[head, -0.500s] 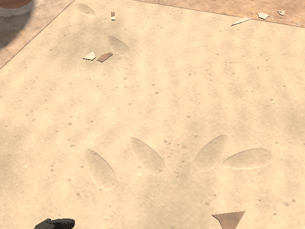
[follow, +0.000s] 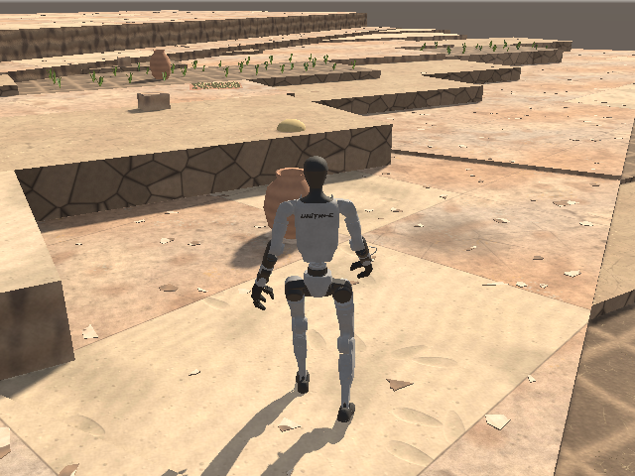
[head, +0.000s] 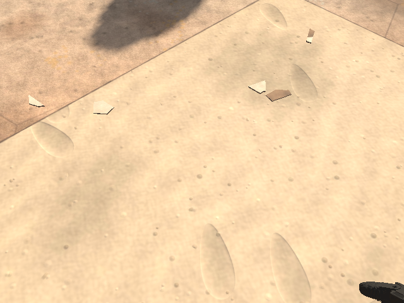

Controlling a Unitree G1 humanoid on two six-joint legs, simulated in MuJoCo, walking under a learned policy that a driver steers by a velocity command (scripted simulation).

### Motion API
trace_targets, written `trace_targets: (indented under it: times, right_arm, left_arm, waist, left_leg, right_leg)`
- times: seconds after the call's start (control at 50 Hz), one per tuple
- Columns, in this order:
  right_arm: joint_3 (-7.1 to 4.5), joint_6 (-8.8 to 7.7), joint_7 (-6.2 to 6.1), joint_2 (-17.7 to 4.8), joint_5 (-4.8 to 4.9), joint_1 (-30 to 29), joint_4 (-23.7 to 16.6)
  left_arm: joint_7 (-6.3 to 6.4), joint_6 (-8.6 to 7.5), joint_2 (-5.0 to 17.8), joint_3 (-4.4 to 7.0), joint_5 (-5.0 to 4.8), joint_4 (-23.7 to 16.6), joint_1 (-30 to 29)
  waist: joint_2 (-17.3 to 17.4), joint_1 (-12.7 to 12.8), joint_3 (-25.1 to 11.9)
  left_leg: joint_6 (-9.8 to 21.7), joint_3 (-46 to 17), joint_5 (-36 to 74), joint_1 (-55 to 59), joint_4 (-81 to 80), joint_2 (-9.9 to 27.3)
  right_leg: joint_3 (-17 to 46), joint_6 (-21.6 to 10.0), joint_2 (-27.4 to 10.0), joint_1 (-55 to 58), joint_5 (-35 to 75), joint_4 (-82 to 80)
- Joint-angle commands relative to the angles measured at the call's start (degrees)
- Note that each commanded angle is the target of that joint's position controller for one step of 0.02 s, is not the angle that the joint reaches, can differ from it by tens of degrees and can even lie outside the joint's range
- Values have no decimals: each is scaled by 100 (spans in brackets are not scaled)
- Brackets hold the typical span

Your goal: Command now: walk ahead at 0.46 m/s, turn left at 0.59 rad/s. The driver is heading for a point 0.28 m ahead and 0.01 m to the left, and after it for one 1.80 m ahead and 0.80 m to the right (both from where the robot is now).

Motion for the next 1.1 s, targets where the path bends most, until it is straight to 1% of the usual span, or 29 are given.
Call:
trace_targets:
  times: [0.02, 0.04, 0.06, 0.08, 0.14, 0.22, 0.28, 0.32, 0.42, 0.44, 0.46, 0.48, 0.5, 0.52, 0.54, 0.56, 0.58, 0.62, 0.66, 0.74, 0.82, 0.88, 0.9, 0.92, 0.94, 0.96, 1.0, 1.06, 1.1]
  right_arm:
    - [-390, -122, -41, -1342, -76, 1885, -12]
    - [-322, -180, -41, -1138, -98, 1578, -30]
    - [-272, -194, -53, -971, -81, 1126, -105]
    - [-190, -181, -81, -704, -99, 783, -170]
    - [-122, -229, -140, -618, -189, 660, -103]
    - [-56, -236, -263, -566, -221, 690, 175]
    - [-40, -205, -327, -620, -287, 768, 366]
    - [-59, -165, -344, -709, -296, 763, 487]
    - [-123, 103, -482, -797, -117, 663, 570]
    - [-130, 156, -526, -806, -67, 569, 530]
    - [-135, 182, -565, -803, -45, 613, 518]
    - [-120, 137, -587, -765, -159, 643, 374]
    - [-11, 78, -519, -395, -341, 814, 171]
    - [10, 35, -417, -481, -314, 737, 243]
    - [-22, 50, -368, -588, -131, 593, 217]
    - [-29, 95, -389, -584, -117, 452, 238]
    - [-62, 156, -434, -626, -169, 334, 232]
    - [-60, 238, -467, -516, -161, 359, 195]
    - [-38, 227, -494, -412, -131, 455, 238]
    - [-39, 191, -497, -429, -128, 407, 259]
    - [-84, 78, -416, -512, -92, 426, 236]
    - [-155, -26, -341, -581, -88, 888, 373]
    - [-251, -21, -363, -940, -182, 1077, 374]
    - [-351, 50, -398, -1455, -333, 915, 335]
    - [-306, 22, -387, -1249, -492, 749, 195]
    - [-211, 1, -427, -927, -434, 382, 44]
    - [-129, 12, -473, -645, -225, 59, -37]
    - [-103, 90, -538, -670, -223, 378, 14]
    - [-148, 144, -574, -786, -244, 693, 70]
  left_arm:
    - [-98, -463, 775, 45, -162, -978, -648]
    - [-97, -521, 762, 30, -202, -1046, -795]
    - [-28, -503, 727, 40, -62, -923, -705]
    - [3, -419, 798, 91, 28, -807, -517]
    - [-14, -145, 539, 54, 50, -640, -103]
    - [-22, -69, 276, -59, 39, -676, -442]
    - [-108, -83, 272, -91, -15, -763, -849]
    - [-153, -67, 390, -57, -39, -864, -1005]
    - [-328, -15, 505, 23, 9, -1166, -1045]
    - [-356, -18, 501, 44, 5, -1147, -819]
    - [-345, -37, 639, 113, 19, -1091, -441]
    - [-276, -39, 1118, 254, 68, -1087, -13]
    - [-207, -5, 1579, 347, 150, -1134, 150]
    - [-169, 22, 1073, 206, 148, -1200, 216]
    - [-149, 35, 938, 179, 94, -1345, -170]
    - [-117, 87, 818, 161, 4, -1436, -462]
    - [-87, 157, 726, 125, -67, -1501, -663]
    - [-36, 270, 789, 147, -14, -1585, -816]
    - [25, 331, 913, 210, 29, -1644, -714]
    - [114, 407, 1020, 273, -3, -1767, -761]
    - [109, 500, 989, 276, -5, -1876, -835]
    - [134, 579, 903, 250, -87, -1956, -946]
    - [134, 585, 689, 187, -67, -1992, -816]
    - [110, 540, 451, 137, -75, -2156, -738]
    - [80, 448, 885, 263, 21, -2166, -749]
    - [52, 452, 1138, 367, -19, -2011, -594]
    - [83, 575, 952, 361, -18, -1752, -335]
    - [42, 625, 637, 244, -97, -1939, -643]
    - [21, 609, 544, 187, -116, -2129, -997]
  waist:
    - [590, -985, -2041]
    - [460, -796, -1357]
    - [-26, -494, -987]
    - [-13, -269, -846]
    - [122, -23, -934]
    - [315, -117, -840]
    - [324, -368, -781]
    - [354, -443, -659]
    - [383, -404, -466]
    - [353, -269, -544]
    - [178, -82, -761]
    - [-522, 8, -1242]
    - [-1728, -191, -1639]
    - [-1312, 7, -2306]
    - [-897, -56, -1888]
    - [-383, -137, -1517]
    - [-164, -202, -1171]
    - [-548, -370, -965]
    - [-802, -335, -1062]
    - [-902, -240, -1197]
    - [-1083, -188, -1078]
    - [-1035, -445, -1016]
    - [-478, -411, -1068]
    - [1253, -128, -785]
    - [1472, -231, -745]
    - [953, -97, -679]
    - [603, -41, -538]
    - [707, -286, -434]
    - [851, -530, -518]
  left_leg:
    - [1616, -4586, -280, 5020, -2108, 1979]
    - [1401, -3584, 801, 4229, -1975, 1769]
    - [1161, -2811, 1842, 3329, -1871, 1471]
    - [997, -2182, 2650, 2679, -1869, 1309]
    - [946, -1400, 4059, 1854, -2081, 1144]
    - [637, -544, 4122, 1802, -2224, 877]
    - [482, -319, 3699, 2054, -2299, 936]
    - [516, -332, 3517, 2342, -2250, 1112]
    - [502, -530, 3686, 3006, -1323, 1514]
    - [381, -455, 3939, 2987, -922, 1432]
    - [110, -248, 4054, 2806, -253, 1147]
    - [-297, 88, 2873, 2052, 1026, 590]
    - [-778, 125, -1791, 29, 2905, -582]
    - [-768, -925, -2949, -350, 3668, -541]
    - [-761, -1059, -2665, -629, 3907, -288]
    - [-784, -982, -2321, -738, 3679, -111]
    - [-830, -930, -2070, -696, 3228, 22]
    - [-912, -764, -1710, -181, 2331, -27]
    - [-1017, -712, -1572, 50, 1678, -130]
    - [-1080, -797, -1111, 465, 852, -169]
    - [-970, -828, -1073, 717, 98, -207]
    - [-716, -702, -279, 1643, -1423, -124]
    - [-404, -1405, -280, 2230, -1808, 761]
    - [373, -2837, 403, 2372, -2177, 1929]
    - [976, -3485, 758, 1880, -2307, 2537]
    - [860, -2915, 830, 1765, -2186, 2253]
    - [374, -1864, 768, 1885, -1984, 1573]
    - [462, -1177, 1319, 2142, -1973, 1367]
    - [573, -1117, 1519, 2666, -1932, 1509]
  right_leg:
    - [1532, -164, 556, -4341, -367, 3559]
    - [1436, -248, 351, -4337, 94, 3220]
    - [1431, -205, 105, -3929, 446, 2781]
    - [1386, -161, -79, -3486, 617, 2410]
    - [1215, -11, -66, -2723, 1074, 1959]
    - [1147, 17, -4, -2599, 2322, 540]
    - [1138, -54, 113, -2376, 3185, -415]
    - [1163, -100, 199, -2502, 3009, -635]
    - [949, -354, 388, -2926, 1576, -940]
    - [827, -464, 510, -2619, 1701, -1290]
    - [868, -652, 628, -1895, 2643, -1860]
    - [1920, -1054, 32, -763, 5018, -1920]
    - [3946, -2294, -1315, 731, 7097, -2020]
    - [4375, -2526, -1435, 1072, 6412, -2200]
    - [3834, -2298, -1213, 735, 5630, -2239]
    - [3433, -2006, -938, 306, 4838, -2333]
    - [3218, -1818, -770, -208, 4190, -2487]
    - [2981, -1616, -344, -857, 3402, -2699]
    - [2955, -1612, -249, -877, 3329, -2712]
    - [3173, -1505, -171, -1071, 2450, -2716]
    - [3646, -1395, -123, -1081, 1839, -2668]
    - [3645, -1079, 188, -1382, 1705, -2287]
    - [3278, -783, 530, -1958, 923, -1607]
    - [2011, -444, 1522, -3145, -364, -352]
    - [1917, -196, 1246, -3292, -750, 1091]
    - [2009, -127, 1087, -3204, -353, 1760]
    - [1827, 62, 1024, -3322, 315, 2362]
    - [1454, 269, 901, -3486, 695, 2286]
    - [1355, 367, 742, -3612, 718, 1683]
Keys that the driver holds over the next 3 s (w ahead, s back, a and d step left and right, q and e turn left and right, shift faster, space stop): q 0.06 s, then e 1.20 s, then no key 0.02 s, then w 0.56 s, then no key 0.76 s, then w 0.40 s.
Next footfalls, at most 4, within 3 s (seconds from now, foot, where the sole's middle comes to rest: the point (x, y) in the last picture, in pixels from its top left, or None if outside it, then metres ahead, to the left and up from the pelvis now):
0.46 right None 0.31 -0.11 -0.75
0.90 left None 0.33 0.12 -0.75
1.34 right None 0.20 -0.11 -0.75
1.84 left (239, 263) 0.56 -0.07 -0.75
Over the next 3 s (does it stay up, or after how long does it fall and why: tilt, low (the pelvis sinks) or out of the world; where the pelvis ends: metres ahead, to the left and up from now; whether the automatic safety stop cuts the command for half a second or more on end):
stays up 0.58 -0.25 0.03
